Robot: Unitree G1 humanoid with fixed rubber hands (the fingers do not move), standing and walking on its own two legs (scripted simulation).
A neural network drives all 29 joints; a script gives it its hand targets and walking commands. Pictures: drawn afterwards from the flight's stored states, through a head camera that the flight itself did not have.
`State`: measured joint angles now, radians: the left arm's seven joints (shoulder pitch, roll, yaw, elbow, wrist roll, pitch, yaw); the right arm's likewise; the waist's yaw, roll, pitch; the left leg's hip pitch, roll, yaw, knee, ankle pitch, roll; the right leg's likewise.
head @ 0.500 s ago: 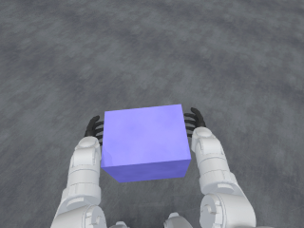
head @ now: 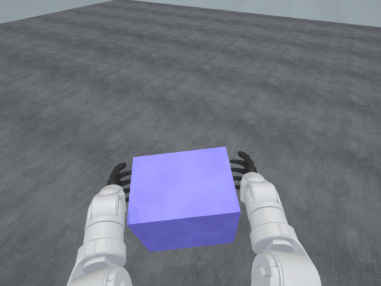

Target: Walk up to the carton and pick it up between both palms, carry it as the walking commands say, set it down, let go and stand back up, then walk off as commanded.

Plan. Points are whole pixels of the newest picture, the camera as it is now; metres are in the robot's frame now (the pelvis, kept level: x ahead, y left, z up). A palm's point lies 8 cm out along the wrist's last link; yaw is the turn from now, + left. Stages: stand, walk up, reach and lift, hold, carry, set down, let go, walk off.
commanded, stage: reach and lift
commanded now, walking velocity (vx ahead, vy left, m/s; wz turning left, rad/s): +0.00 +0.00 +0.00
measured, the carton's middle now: (185, 201) +0.34 +0.00 -0.02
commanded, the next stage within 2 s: hold in 1.52 s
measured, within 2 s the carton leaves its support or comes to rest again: neither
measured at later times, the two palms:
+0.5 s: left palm (116, 191) +0.32 +0.16 +0.06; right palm (252, 181) +0.33 -0.15 +0.07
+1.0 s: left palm (116, 192) +0.31 +0.16 +0.06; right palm (253, 182) +0.32 -0.16 +0.07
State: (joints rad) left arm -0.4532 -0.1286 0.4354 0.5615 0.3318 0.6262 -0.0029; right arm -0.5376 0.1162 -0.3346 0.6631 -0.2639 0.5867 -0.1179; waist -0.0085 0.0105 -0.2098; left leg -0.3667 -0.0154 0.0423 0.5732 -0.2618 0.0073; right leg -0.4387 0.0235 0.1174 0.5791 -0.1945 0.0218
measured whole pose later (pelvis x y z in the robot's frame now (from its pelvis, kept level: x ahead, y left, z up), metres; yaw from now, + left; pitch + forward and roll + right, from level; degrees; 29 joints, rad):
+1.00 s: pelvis +0.01 +0.01 +0.01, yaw +0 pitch -2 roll +0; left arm -0.40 -0.13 0.31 0.51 0.33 0.73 -0.01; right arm -0.45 0.11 -0.33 0.54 -0.28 0.69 -0.08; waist -0.01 0.02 -0.15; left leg -0.19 -0.01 0.04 0.45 -0.23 0.02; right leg -0.25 0.02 0.12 0.43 -0.15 0.02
